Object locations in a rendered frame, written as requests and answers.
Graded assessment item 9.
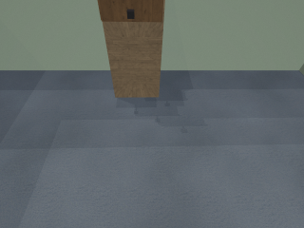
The drawer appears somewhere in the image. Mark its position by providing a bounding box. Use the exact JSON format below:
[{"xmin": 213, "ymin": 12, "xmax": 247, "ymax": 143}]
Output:
[{"xmin": 97, "ymin": 0, "xmax": 163, "ymax": 23}]

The cabinet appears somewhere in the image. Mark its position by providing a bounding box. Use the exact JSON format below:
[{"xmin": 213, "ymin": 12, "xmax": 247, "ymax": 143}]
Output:
[{"xmin": 103, "ymin": 0, "xmax": 165, "ymax": 98}]

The handle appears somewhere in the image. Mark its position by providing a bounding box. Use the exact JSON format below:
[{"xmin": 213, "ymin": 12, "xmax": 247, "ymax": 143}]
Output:
[{"xmin": 126, "ymin": 9, "xmax": 135, "ymax": 19}]

